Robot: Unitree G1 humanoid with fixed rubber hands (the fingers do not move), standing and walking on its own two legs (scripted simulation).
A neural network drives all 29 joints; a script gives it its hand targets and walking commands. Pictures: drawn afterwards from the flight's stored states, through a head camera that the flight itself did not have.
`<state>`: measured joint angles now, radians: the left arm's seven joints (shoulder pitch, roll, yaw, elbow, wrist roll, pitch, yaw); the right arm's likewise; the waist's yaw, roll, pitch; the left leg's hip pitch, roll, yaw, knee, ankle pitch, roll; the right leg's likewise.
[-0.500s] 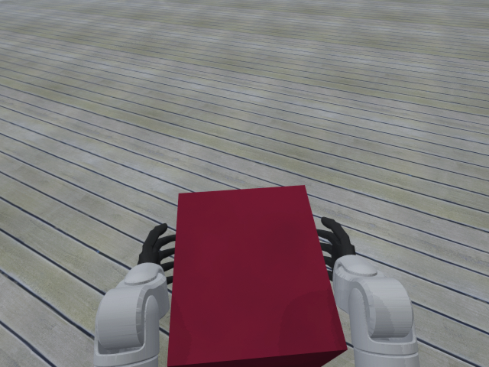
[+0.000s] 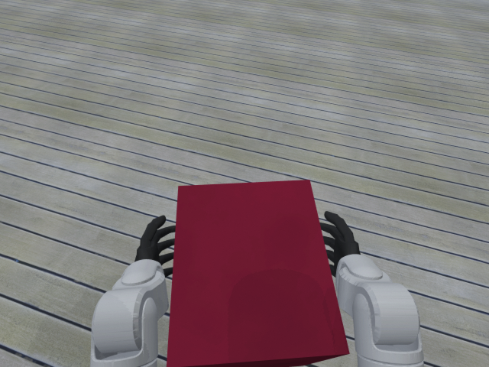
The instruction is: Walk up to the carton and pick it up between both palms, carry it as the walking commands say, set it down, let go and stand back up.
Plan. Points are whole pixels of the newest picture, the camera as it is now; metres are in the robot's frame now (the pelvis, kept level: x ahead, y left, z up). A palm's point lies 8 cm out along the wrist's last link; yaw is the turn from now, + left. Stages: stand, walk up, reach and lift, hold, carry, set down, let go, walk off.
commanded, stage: carry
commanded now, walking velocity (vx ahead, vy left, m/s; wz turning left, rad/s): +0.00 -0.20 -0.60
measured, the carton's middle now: (248, 286) +0.26 +0.01 +0.03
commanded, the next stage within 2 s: none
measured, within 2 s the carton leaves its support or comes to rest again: neither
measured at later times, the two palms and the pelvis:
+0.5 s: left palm (303, 266) +0.28 -0.08 +0.06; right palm out of the picture +0.21 -0.35 +0.06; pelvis -0.02 -0.15 -0.03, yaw -14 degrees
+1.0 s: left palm (484, 290) +0.24 -0.34 +0.07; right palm out of the picture +0.08 -0.57 +0.06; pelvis -0.07 -0.30 -0.02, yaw -32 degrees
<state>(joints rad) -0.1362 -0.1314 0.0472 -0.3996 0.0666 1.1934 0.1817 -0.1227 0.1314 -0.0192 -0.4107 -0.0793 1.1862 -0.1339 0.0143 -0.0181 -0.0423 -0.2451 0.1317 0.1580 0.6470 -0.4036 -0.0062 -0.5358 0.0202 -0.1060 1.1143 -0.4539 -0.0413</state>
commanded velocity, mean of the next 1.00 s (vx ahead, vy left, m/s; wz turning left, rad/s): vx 0.00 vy -0.20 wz -0.59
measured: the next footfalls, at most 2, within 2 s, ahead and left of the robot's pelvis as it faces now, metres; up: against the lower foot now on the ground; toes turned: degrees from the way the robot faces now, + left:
right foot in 0.20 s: +0.09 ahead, -0.20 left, +0.00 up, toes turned -15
left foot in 0.52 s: +0.04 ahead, -0.07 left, +0.00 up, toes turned -7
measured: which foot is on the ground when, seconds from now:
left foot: down 0.00-0.20, up 0.22-0.50, down 0.52-0.86, up 0.88-1.00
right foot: up 0.00-0.18, down 0.20-0.56, up 0.58-0.84, down 0.86-1.00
